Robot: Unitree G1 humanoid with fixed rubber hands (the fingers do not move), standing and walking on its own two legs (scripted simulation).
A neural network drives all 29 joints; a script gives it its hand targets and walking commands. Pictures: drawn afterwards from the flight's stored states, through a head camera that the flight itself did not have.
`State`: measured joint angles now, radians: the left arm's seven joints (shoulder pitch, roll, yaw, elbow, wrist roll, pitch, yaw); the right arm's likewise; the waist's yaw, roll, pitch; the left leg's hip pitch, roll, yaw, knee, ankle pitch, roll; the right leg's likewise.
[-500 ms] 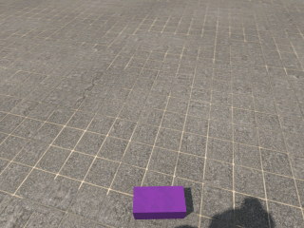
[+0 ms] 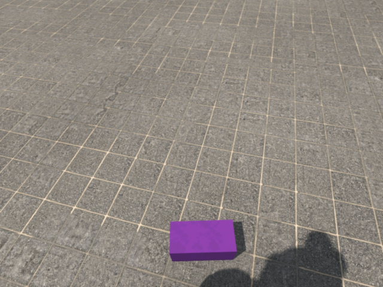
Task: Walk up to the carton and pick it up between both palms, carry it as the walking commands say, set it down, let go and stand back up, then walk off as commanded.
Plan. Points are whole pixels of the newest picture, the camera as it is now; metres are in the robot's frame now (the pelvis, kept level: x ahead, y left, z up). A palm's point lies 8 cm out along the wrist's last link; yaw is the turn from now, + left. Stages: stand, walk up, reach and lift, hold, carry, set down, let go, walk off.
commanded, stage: reach and lift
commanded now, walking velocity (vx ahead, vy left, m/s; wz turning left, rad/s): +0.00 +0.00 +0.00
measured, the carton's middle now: (202, 240) +0.41 -0.01 -0.69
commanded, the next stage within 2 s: none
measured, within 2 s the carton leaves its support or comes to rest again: neither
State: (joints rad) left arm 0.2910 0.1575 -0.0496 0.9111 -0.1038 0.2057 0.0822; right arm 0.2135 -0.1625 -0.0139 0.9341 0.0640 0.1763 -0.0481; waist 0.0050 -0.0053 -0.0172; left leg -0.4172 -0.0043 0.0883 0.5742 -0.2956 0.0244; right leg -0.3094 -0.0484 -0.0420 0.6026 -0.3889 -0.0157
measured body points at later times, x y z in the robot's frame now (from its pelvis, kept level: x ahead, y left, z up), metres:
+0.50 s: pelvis -0.01 -0.02 -0.05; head +0.11 -0.02 +0.38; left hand +0.17 +0.21 -0.18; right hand +0.16 -0.24 -0.17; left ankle +0.05 +0.10 -0.73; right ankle -0.02 -0.13 -0.73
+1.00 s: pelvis -0.06 -0.02 -0.08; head +0.13 +0.00 +0.33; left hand +0.29 +0.22 -0.19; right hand +0.27 -0.23 -0.18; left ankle +0.05 +0.10 -0.73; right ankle -0.02 -0.13 -0.73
